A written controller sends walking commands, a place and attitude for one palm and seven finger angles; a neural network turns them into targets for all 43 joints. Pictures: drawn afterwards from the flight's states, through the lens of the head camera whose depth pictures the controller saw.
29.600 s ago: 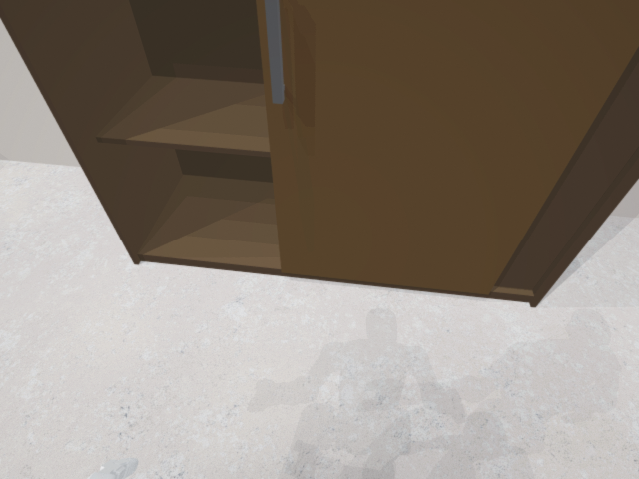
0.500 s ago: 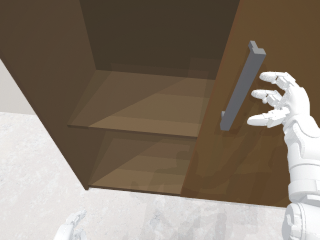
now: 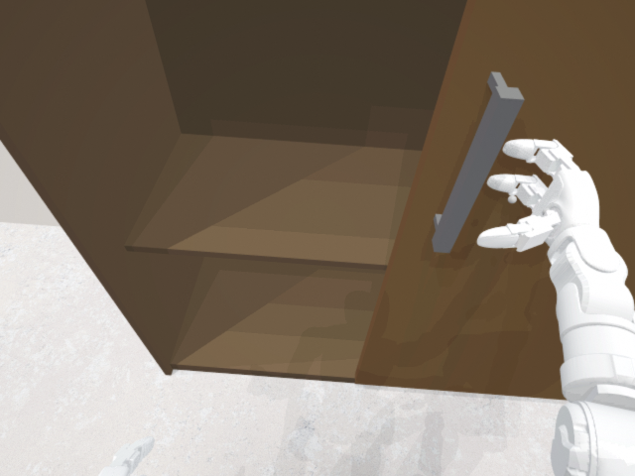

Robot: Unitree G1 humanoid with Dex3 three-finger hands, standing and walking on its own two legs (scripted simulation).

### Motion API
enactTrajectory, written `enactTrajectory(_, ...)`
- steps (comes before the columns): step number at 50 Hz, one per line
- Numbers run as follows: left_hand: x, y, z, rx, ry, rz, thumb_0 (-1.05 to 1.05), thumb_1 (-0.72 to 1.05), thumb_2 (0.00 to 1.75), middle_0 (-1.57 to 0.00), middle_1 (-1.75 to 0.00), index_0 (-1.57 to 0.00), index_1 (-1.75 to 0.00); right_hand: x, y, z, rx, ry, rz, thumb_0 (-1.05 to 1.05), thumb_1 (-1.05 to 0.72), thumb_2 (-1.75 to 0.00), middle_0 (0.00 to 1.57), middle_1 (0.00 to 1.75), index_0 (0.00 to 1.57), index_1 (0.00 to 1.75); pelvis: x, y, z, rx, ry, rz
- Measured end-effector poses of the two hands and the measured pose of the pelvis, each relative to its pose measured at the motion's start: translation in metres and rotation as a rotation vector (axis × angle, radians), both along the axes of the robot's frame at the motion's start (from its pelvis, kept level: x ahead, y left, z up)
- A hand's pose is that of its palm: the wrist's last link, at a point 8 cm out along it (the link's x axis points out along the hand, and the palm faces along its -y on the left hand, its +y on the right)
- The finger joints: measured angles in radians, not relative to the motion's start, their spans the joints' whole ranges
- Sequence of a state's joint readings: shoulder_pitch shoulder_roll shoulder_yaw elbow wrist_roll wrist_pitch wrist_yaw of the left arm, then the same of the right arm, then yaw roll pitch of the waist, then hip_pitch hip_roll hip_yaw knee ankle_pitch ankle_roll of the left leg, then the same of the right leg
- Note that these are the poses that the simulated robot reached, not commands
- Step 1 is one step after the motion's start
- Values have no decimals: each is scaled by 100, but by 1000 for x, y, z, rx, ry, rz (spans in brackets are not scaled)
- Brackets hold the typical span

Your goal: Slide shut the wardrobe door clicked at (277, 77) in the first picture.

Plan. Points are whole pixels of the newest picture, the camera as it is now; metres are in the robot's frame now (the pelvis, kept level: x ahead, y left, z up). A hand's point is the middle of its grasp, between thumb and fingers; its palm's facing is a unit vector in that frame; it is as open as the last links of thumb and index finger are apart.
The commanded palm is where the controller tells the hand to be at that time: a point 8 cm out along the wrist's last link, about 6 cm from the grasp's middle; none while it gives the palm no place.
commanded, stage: feel for the door with the fingertips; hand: right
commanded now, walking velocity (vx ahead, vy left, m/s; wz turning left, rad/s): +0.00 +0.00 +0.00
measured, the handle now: (465, 173) +0.47 -0.14 +0.16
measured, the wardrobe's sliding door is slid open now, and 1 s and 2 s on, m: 0.58 0.58 0.58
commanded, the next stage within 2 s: slide the fingers in behind the handle in 0.12 s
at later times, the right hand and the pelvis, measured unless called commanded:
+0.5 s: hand (498, 198) +0.43 -0.17 +0.16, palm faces +0.00 +1.00 -0.01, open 13.8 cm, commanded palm +0.40 -0.22 +0.16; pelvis +0.00 +0.00 +0.00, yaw +1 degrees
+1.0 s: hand (490, 212) +0.39 -0.15 +0.16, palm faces +0.00 +1.00 +0.00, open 14.0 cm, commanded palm +0.37 -0.20 +0.16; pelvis +0.00 +0.00 +0.00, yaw +0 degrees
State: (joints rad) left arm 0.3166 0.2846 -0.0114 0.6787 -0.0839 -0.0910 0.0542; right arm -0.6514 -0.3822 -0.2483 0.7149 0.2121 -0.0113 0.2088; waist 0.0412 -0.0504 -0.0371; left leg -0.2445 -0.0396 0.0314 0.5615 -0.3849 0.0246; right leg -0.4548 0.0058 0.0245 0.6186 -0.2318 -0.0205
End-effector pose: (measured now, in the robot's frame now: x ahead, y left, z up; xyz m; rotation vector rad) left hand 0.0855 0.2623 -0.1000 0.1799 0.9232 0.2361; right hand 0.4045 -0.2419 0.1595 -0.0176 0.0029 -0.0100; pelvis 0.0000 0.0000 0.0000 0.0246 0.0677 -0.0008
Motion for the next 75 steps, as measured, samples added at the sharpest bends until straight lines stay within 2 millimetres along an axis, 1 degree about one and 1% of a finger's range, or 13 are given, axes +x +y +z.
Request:
enactTrajectory(4,10,-5,0,-15,-26,-22,1,91,89,-20,-30,-20,-30,0,14,1,4,-11,16,-1,50,-30,30,122,30,121,-1,-1,0,-2,0,-2)
enactTrajectory(8,17,-10,1,-24,-46,-35,1,91,89,-20,-30,-20,-30,1,14,0,23,-8,2,-1,50,-30,31,124,32,122,-1,0,-1,-3,-1,-1)
enactTrajectory(11,18,-11,2,-22,-48,-44,1,91,89,-20,-30,-20,-30,4,12,1,19,-4,0,-1,50,-30,35,126,36,124,-4,2,-2,-2,-1,-4)
enactTrajectory(16,11,-9,0,-19,-32,-44,1,91,89,-20,-30,-20,-30,5,11,2,1,-3,-9,-1,50,-30,39,126,38,127,-7,2,-2,1,4,-7)
enactTrajectory(24,-6,-5,-2,-20,-7,-4,1,91,89,-20,-30,-20,-30,1,15,0,7,-8,5,-1,50,-30,33,123,33,123,-5,0,-1,-1,-1,7)
enactTrajectory(30,-7,-3,1,-19,-19,21,1,91,89,-20,-30,-20,-30,-3,22,-6,17,-9,24,-1,50,-30,31,121,31,121,-1,-1,0,-3,-9,21)
enactTrajectory(35,2,-5,5,-22,-53,22,1,91,89,-20,-30,-20,-30,-12,23,-7,14,-26,20,-1,50,-30,31,120,30,120,2,-1,1,-5,-16,28)
enactTrajectory(42,28,-11,10,-32,-107,-16,1,91,89,-20,-30,-20,-30,-23,23,0,10,-42,15,-1,50,-30,30,120,30,120,3,-1,2,-6,-27,20)
enactTrajectory(48,50,-18,15,-45,-155,-55,1,91,89,-20,-30,-20,-30,-30,33,3,10,-36,27,-1,50,-30,30,120,30,120,3,-2,1,-7,-33,8)
enactTrajectory(54,60,-22,17,-53,-171,-81,1,91,89,-20,-30,-20,-30,-33,36,3,16,-33,-3,-1,50,-30,28,120,28,119,1,0,1,-10,-39,3)
enactTrajectory(60,55,-22,14,-56,-151,-90,1,91,89,-20,-30,-20,-30,-35,38,3,5,-35,-17,-1,50,-30,28,119,26,120,-2,2,1,-9,-44,-5)
enactTrajectory(69,37,-18,6,-58,-103,-75,1,91,89,-20,-30,-20,-30,-36,39,3,-5,-35,-19,-1,50,-30,26,118,24,120,-4,3,2,-10,-49,-6)
enactTrajectory(75,27,-13,4,-49,-78,-66,1,91,89,-20,-30,-20,-30,-33,38,4,-4,-31,-12,-1,50,-30,28,120,26,122,-7,5,2,-8,-51,-9)
